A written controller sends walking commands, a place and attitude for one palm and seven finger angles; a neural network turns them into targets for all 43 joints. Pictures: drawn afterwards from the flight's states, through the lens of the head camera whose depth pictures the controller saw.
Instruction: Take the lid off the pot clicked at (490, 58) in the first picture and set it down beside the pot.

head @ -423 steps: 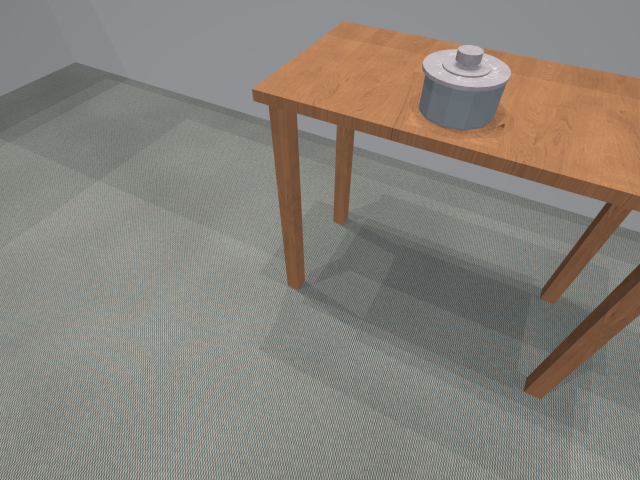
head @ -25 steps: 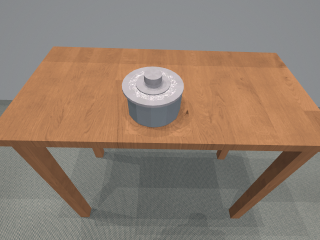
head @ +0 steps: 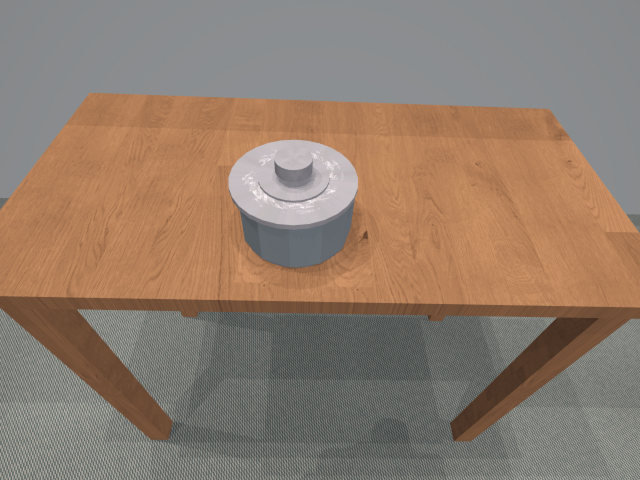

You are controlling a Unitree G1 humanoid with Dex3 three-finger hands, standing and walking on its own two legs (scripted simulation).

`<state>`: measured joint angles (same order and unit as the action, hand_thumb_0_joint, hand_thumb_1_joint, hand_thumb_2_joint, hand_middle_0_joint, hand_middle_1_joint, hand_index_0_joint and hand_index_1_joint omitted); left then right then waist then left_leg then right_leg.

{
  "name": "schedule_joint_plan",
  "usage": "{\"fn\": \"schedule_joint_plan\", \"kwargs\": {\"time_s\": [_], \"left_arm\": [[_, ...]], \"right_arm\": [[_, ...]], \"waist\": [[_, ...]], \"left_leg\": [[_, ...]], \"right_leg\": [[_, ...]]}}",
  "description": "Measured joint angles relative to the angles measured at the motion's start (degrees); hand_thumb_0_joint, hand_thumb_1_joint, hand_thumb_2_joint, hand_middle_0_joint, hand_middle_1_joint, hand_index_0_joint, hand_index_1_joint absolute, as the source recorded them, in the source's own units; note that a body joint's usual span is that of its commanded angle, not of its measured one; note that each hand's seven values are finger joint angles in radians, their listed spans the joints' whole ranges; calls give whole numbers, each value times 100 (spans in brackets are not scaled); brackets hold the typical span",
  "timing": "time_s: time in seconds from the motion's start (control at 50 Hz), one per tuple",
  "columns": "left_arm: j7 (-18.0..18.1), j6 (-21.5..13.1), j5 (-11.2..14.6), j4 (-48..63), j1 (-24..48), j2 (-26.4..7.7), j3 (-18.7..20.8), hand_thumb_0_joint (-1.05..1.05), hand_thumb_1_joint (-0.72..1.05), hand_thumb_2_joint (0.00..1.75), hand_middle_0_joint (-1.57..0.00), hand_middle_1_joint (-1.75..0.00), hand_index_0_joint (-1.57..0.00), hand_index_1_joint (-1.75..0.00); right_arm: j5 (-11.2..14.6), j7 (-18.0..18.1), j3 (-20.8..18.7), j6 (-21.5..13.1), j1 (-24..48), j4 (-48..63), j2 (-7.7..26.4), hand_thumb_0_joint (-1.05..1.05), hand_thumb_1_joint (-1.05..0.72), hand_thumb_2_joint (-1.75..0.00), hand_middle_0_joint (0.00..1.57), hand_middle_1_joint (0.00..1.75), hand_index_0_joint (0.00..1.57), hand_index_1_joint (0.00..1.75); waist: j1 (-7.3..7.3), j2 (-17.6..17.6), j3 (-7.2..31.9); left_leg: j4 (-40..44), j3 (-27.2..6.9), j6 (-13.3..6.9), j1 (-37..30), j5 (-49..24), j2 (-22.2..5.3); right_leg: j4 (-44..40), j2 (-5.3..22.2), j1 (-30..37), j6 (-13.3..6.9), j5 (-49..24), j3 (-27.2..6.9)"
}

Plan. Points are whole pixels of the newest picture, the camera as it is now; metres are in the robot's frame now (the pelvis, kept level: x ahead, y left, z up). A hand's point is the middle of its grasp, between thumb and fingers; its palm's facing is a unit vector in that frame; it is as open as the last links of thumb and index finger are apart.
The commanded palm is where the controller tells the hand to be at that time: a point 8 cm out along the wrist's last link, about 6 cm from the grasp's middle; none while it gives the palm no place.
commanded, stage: look again from close up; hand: left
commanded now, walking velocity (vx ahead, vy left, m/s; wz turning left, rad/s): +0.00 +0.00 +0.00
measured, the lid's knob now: (293, 163) +0.46 +0.07 +0.16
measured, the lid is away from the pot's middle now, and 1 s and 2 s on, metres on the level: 0.00 0.00 0.00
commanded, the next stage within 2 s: lift the closed hand beside the body in 0.70 s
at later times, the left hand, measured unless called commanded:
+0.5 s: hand out of the picture -0.01 +0.12 -0.18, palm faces +0.03 -0.99 -0.12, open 7.4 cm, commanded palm none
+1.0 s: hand out of the picture +0.13 +0.17 -0.07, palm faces +0.12 -0.94 -0.32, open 6.6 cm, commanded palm +0.10 +0.20 -0.02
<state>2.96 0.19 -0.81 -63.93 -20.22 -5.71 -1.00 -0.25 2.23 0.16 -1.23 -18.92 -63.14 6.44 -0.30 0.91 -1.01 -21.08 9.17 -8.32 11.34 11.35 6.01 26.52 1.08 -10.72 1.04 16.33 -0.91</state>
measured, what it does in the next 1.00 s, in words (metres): stands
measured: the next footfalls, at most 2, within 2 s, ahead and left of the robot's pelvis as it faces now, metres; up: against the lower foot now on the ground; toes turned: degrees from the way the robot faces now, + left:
none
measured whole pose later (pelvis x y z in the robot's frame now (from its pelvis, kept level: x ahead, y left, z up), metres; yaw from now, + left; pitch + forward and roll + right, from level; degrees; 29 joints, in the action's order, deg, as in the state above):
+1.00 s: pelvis +0.01 +0.00 +0.00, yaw +4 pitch +0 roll +0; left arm 10.5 3.9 0.7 -9.9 -28.5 -12.9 -7.8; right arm 3.1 0.2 0.5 -15.7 -21.4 -50.2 14.9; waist 0.4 -2.4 0.3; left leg -23.6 5.3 -6.9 11.2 13.0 7.6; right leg 29.9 1.9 -9.7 -0.9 19.1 0.5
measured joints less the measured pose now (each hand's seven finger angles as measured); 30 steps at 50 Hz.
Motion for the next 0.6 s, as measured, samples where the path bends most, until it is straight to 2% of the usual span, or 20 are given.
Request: {"fn": "schedule_joint_plan", "kwargs": {"time_s": [0.6], "left_arm": [[24, -73, 49, -48, 103, 57, -39, 0, 91, 90, -20, -30, -20, -30]], "right_arm": [[-4, 43, 56, -64, 17, -171, -117, 0, -91, -89, 19, 30, 20, 30]], "waist": [[27, 41, -124]], "left_leg": [[-189, -75, 113, -142, 279, -157]], "right_leg": [[-219, -154, 329, -92, 85, 58]]}}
